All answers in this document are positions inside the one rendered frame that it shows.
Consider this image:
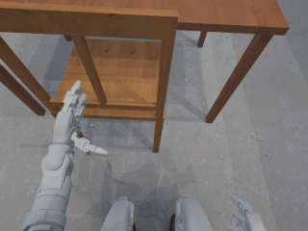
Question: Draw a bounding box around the robot right shin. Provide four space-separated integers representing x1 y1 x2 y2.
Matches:
174 194 192 231

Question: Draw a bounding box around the left robot forearm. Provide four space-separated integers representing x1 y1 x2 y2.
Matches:
20 143 75 231

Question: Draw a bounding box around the robot shin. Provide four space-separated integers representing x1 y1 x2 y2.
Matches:
174 194 192 231
118 196 133 231

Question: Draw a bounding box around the robot left hand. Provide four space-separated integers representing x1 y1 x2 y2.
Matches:
53 80 109 157

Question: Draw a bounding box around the chair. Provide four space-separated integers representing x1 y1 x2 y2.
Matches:
0 1 179 153

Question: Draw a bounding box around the table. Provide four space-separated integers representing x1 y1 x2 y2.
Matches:
0 0 290 123

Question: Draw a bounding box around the robot right hand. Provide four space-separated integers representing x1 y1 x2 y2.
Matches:
229 195 266 231

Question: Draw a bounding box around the robot left shin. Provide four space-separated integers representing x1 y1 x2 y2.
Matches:
118 196 133 231

